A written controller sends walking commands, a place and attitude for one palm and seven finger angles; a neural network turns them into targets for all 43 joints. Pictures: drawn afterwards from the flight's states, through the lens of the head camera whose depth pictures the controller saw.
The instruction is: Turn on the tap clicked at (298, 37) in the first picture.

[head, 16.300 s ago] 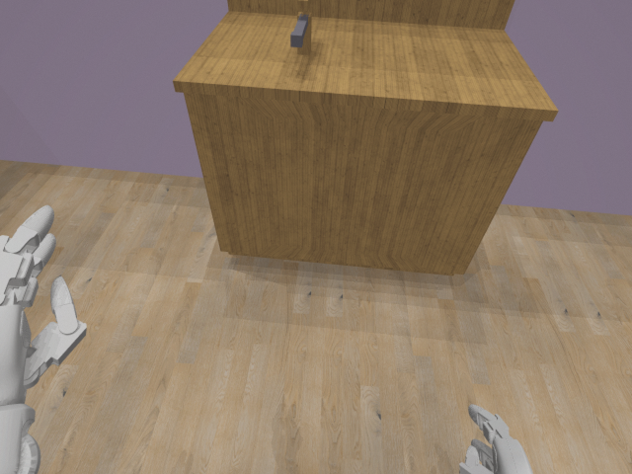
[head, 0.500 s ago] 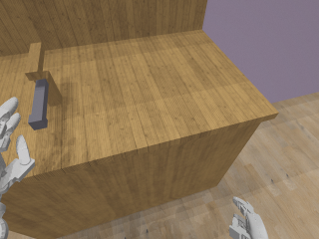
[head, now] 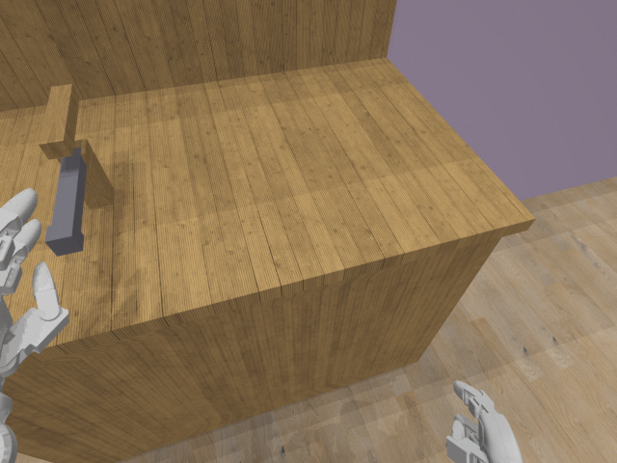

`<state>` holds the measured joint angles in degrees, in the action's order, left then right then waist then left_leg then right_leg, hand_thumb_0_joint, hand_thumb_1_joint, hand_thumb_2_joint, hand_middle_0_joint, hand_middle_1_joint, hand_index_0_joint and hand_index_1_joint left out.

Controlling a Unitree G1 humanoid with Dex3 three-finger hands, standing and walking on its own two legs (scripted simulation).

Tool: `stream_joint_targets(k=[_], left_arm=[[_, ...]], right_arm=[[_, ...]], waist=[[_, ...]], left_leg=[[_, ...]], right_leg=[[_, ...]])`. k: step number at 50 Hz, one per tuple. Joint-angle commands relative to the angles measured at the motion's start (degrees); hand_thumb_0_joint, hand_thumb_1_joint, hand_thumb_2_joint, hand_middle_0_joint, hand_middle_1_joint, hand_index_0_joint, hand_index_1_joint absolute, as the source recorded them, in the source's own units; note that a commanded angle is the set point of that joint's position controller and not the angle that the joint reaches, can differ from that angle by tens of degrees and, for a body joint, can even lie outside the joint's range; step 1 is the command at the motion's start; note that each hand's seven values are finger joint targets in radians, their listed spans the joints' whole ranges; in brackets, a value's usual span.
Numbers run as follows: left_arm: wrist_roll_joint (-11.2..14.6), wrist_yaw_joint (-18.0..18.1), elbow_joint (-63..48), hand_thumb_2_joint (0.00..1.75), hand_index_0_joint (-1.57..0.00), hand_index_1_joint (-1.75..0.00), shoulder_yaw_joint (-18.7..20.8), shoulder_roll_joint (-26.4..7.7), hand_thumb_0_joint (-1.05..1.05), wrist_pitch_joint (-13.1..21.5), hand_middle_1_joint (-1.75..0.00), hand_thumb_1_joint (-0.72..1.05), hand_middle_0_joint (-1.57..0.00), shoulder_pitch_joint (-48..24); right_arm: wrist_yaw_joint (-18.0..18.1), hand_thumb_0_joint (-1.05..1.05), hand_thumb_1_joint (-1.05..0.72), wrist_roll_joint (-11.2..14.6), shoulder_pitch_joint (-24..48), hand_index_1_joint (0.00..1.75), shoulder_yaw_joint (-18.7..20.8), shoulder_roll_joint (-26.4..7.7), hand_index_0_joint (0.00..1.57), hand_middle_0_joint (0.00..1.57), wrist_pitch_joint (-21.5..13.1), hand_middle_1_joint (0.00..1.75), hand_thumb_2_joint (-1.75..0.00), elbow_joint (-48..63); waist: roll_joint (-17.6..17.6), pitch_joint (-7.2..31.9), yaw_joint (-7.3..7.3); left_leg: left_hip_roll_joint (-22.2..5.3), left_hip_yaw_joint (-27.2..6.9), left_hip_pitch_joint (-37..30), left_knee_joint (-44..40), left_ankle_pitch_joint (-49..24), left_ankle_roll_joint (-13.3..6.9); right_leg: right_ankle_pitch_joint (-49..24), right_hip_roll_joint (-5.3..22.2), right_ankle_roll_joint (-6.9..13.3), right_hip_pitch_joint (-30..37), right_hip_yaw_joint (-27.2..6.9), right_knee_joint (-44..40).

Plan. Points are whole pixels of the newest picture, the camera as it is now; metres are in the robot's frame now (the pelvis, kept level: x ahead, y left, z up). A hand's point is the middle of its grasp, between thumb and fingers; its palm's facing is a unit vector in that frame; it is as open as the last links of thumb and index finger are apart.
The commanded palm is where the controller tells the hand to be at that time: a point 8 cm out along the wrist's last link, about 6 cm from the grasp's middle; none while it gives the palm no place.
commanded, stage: come to a stop and stand still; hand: left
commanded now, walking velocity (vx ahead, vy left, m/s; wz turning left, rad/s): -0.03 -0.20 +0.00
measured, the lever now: (65, 238) +0.33 +0.31 +0.12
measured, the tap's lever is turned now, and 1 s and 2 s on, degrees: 0 0 0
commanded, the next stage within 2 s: look again from close up in 1.64 s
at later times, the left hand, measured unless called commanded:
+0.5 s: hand (25, 347) +0.18 +0.26 +0.17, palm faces +0.30 -0.86 -0.41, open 7.4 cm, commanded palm +0.14 +0.30 +0.18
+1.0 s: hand out of the picture +0.17 +0.32 +0.17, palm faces +0.40 -0.86 -0.33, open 7.4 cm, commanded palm +0.12 +0.35 +0.18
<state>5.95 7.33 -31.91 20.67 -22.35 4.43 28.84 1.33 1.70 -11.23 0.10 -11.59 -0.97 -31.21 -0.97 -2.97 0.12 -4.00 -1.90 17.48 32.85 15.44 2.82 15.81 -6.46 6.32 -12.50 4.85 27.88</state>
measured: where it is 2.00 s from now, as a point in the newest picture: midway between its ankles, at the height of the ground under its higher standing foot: outside the picture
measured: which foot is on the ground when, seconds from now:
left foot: down 0.00-1.00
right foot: down 0.00-1.00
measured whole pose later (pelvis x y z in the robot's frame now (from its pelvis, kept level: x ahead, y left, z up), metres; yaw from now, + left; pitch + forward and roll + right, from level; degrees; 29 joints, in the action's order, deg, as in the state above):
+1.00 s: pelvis -0.05 +0.08 +0.01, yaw -3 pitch -4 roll -1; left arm -0.1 6.5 -22.7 19.4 -18.7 11.1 21.1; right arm 0.8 0.3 -14.4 -2.2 -10.4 -8.3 -33.2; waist 1.3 -1.7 -2.6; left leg 2.8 1.0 11.3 25.1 10.4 -3.7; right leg 8.2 -1.1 0.2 -10.9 0.7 22.2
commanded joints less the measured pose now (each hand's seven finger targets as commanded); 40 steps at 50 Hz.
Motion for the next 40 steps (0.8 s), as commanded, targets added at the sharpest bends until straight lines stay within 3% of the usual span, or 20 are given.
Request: stream_joint_targets(k=[1,6,7,8,9,10,11,13,14,15,16,18,19,20,22,25,28,30,34,40], left_arm=[[0.3,1.4,-11.8,0.90,-0.20,-0.30,7.0,-9.6,0.00,3.7,-0.30,0.90,-0.20,-1.9],[0.3,1.6,-11.6,0.90,-0.20,-0.30,7.0,-9.6,0.00,3.8,-0.30,0.90,-0.20,-2.2],[-8.4,-0.8,-18.7,0.90,-0.20,-0.30,38.5,-51.9,0.00,10.6,-0.30,0.90,-0.20,-58.7],[-4.0,-3.8,9.5,0.90,-0.20,-0.30,18.5,-22.4,0.00,9.0,-0.30,0.90,-0.20,-32.8],[-3.0,-5.0,15.1,0.90,-0.20,-0.30,12.8,-15.2,0.00,8.6,-0.30,0.90,-0.20,-18.0],[-1.2,-5.5,10.8,0.90,-0.20,-0.30,3.5,-4.5,0.00,9.5,-0.30,0.90,-0.20,-11.5],[-1.5,-5.1,0.7,0.90,-0.20,-0.30,4.3,-6.6,0.00,10.2,-0.30,0.90,-0.20,-12.6],[-1.7,-4.4,-6.8,0.90,-0.20,-0.30,3.2,-5.9,0.00,10.5,-0.30,0.90,-0.20,-10.2],[-2.3,-3.9,-7.2,0.90,-0.20,-0.30,4.4,-6.8,0.00,10.1,-0.30,0.90,-0.20,-7.1],[-2.4,-2.8,-6.9,0.90,-0.20,-0.30,6.4,-8.3,0.00,9.4,-0.30,0.90,-0.20,-2.8],[-2.7,-2.1,-8.0,0.90,-0.20,-0.30,8.4,-10.0,0.00,9.6,-0.30,0.90,-0.20,-2.9],[-1.3,-1.0,-6.4,0.90,-0.20,-0.30,11.4,-12.0,0.00,10.2,-0.30,0.90,-0.20,-4.5],[-0.8,-0.6,-6.3,0.90,-0.20,-0.30,12.5,-12.3,0.00,11.1,-0.30,0.90,-0.20,-5.3],[-1.0,0.5,-7.4,0.90,-0.20,-0.30,15.0,-15.1,0.00,11.6,-0.30,0.90,-0.20,-5.7],[-1.2,1.1,-7.0,0.90,-0.20,-0.30,11.8,-11.3,0.00,11.5,-0.30,0.90,-0.20,-8.4],[-1.9,1.4,-4.8,0.90,-0.20,-0.30,7.9,-8.5,0.00,11.2,-0.30,0.90,-0.20,-10.8],[-3.1,0.3,-2.6,0.90,-0.20,-0.30,3.9,-6.3,0.00,11.0,-0.30,0.90,-0.20,-13.1],[-4.1,-0.1,-4.7,0.90,-0.20,-0.30,2.1,-5.1,0.00,10.7,-0.30,0.90,-0.20,-14.7],[-5.6,0.1,-3.4,0.90,-0.20,-0.30,2.8,-6.0,0.00,10.3,-0.30,0.90,-0.20,-15.4],[-5.5,0.0,-4.8,0.90,-0.20,-0.30,5.1,-7.4,0.00,10.4,-0.30,0.90,-0.20,-14.5]], right_arm=[[0.7,0.00,-0.90,0.0,4.5,0.30,2.4,-6.3,0.20,0.20,-2.9,0.30,-0.90,8.8],[0.7,0.00,-0.90,0.1,5.1,0.30,2.2,-6.1,0.20,0.20,-2.9,0.30,-0.90,8.9],[1.9,0.00,-0.90,-2.1,-8.2,0.30,5.9,-7.9,0.20,0.20,-9.0,0.30,-0.90,1.7],[2.0,0.00,-0.90,-1.7,-0.3,0.30,4.5,-5.4,0.20,0.20,-9.6,0.30,-0.90,4.3],[1.2,0.00,-0.90,-0.7,-0.6,0.30,5.4,-7.8,0.20,0.20,-10.5,0.30,-0.90,7.0],[-0.5,0.00,-0.90,0.3,-1.2,0.30,4.8,-7.7,0.20,0.20,-10.7,0.30,-0.90,7.6],[-1.6,0.00,-0.90,0.2,-1.6,0.30,5.3,-9.1,0.20,0.20,-10.3,0.30,-0.90,8.3],[-3.1,0.00,-0.90,-0.1,1.9,0.30,4.8,-7.5,0.20,0.20,-10.4,0.30,-0.90,9.9],[-3.5,0.00,-0.90,0.0,2.4,0.30,4.6,-7.2,0.20,0.20,-10.4,0.30,-0.90,10.6],[-3.7,0.00,-0.90,0.9,3.4,0.30,3.6,-6.5,0.20,0.20,-10.6,0.30,-0.90,10.8],[-3.2,0.00,-0.90,0.5,2.6,0.30,3.7,-6.9,0.20,0.20,-10.4,0.30,-0.90,11.1],[-1.7,0.00,-0.90,0.3,3.1,0.30,3.2,-6.1,0.20,0.20,-9.9,0.30,-0.90,10.3],[-1.0,0.00,-0.90,0.1,3.1,0.30,3.3,-6.4,0.20,0.20,-10.1,0.30,-0.90,9.9],[-0.4,0.00,-0.90,0.1,3.6,0.30,2.8,-6.2,0.20,0.20,-10.0,0.30,-0.90,8.5],[0.5,0.00,-0.90,-0.4,3.7,0.30,1.8,-5.0,0.20,0.20,-10.2,0.30,-0.90,7.7],[1.5,0.00,-0.90,-1.0,4.1,0.30,1.4,-5.5,0.20,0.20,-11.1,0.30,-0.90,6.0],[1.4,0.00,-0.90,-0.8,3.6,0.30,2.3,-8.0,0.20,0.20,-11.6,0.30,-0.90,6.6],[1.1,0.00,-0.90,-0.6,4.8,0.30,1.3,-7.1,0.20,0.20,-11.4,0.30,-0.90,6.8],[0.4,0.00,-0.90,-0.8,4.0,0.30,1.4,-7.2,0.20,0.20,-11.0,0.30,-0.90,7.3],[0.2,0.00,-0.90,-1.0,4.0,0.30,1.1,-6.7,0.20,0.20,-10.7,0.30,-0.90,7.7]], waist=[[-1.5,9.5,0.43],[-2.1,9.1,0.22],[13.2,-0.4,-1.16],[10.6,9.0,-2.03],[3.2,9.0,-3.89],[-8.2,12.6,-1.86],[-12.5,16.3,-1.50],[-11.7,15.3,-2.74],[-7.9,13.8,-3.21],[-5.7,12.8,-3.12],[0.2,11.9,-2.40],[15.1,8.6,-1.75],[15.0,8.3,-1.99],[10.0,8.6,-1.77],[4.3,7.9,-1.16],[1.8,6.7,-0.91],[0.6,6.3,-1.99],[-10.7,4.4,-1.53],[-2.6,4.3,-1.62],[-4.1,3.3,-1.60]], left_leg=[[-3.9,-2.4,-5.1,0.0,-10.8,-4.7],[-3.5,-2.5,-5.4,-0.7,-9.1,-4.9],[1.3,10.1,1.0,-0.9,-9.5,-3.3],[5.2,6.4,-0.1,-2.0,-11.1,-4.3],[2.6,6.9,-3.6,-0.9,-12.4,-3.6],[0.4,6.2,-9.7,-3.7,-18.3,-5.5],[-3.7,3.0,-12.6,-4.3,-26.1,-7.8],[-8.5,-2.4,-10.6,-4.3,-32.1,-10.1],[-7.7,-1.3,-6.3,-3.2,-28.0,-8.9],[-5.6,1.0,-4.6,-2.1,-22.0,-7.3],[-3.2,1.2,0.2,0.5,-14.4,-5.9],[4.3,3.8,4.6,11.2,3.2,-3.3],[4.6,1.3,6.0,16.7,6.5,-3.0],[3.6,-0.2,6.7,17.2,7.1,-2.9],[3.2,-0.7,3.9,12.1,7.0,-3.1],[3.5,1.0,-8.4,-7.0,-1.2,-4.1],[-1.6,-3.7,-7.0,-12.3,-0.8,-6.4],[-3.4,-7.8,0.4,-19.4,13.6,-7.1],[-3.4,-7.5,6.5,-19.0,15.3,-7.1],[-2.1,-6.9,6.2,-20.4,18.3,-5.9]], right_leg=[[-16.6,12.6,-3.3,1.0,-9.9,-5.9],[-14.3,12.8,-3.6,0.6,-10.5,-6.5],[-34.8,7.9,-14.6,-2.7,-9.4,-12.9],[-39.0,12.3,-8.7,4.4,-12.1,-5.7],[-45.6,12.9,-10.3,4.8,-16.2,-3.9],[-46.3,12.1,-11.2,5.7,-11.5,2.6],[-39.7,10.9,-12.1,4.4,-9.2,10.3],[-12.3,8.3,-11.3,1.2,-6.7,13.5],[-7.8,8.5,-10.3,4.3,-6.4,7.1],[-11.0,8.4,-9.3,6.0,-5.6,2.0],[-14.8,9.8,-8.4,8.5,-7.0,-1.4],[-20.9,17.8,-6.1,4.6,-18.7,-10.0],[-19.3,20.8,-4.2,2.8,-22.3,-12.3],[-19.3,22.0,-1.2,3.2,-22.9,-11.5],[-12.3,21.4,2.3,0.7,-21.2,-11.0],[1.8,15.2,-1.8,-4.1,-14.6,-10.4],[6.0,9.5,-6.2,-1.7,-11.4,-8.6],[5.6,8.1,-5.9,1.9,-8.9,-3.5],[0.8,7.5,-6.2,8.5,-7.2,-2.9],[2.4,6.8,-6.0,8.0,-7.1,-6.1]])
